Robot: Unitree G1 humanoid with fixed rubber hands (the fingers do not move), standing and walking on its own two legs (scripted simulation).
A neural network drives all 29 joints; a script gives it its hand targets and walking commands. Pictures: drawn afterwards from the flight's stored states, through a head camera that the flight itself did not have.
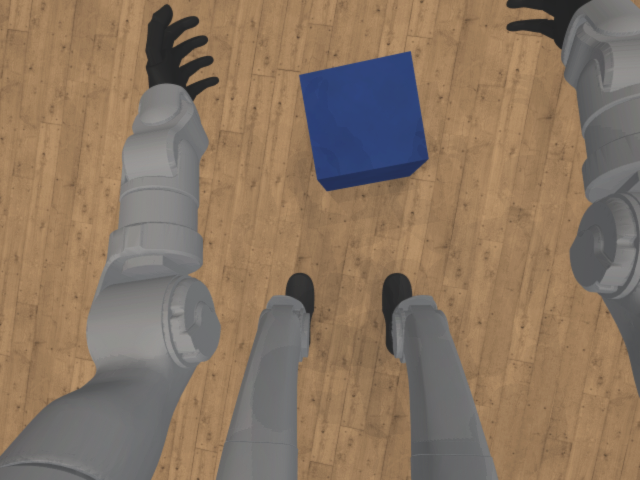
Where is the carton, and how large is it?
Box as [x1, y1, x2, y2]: [299, 51, 428, 190]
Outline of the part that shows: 410,51 299,75 317,179 326,190 410,175 428,158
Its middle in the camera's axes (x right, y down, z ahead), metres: +0.09 -0.23 +0.84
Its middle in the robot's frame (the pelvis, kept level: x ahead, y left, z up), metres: +0.56 -0.01 -0.54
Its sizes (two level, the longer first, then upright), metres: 0.210 0.200 0.250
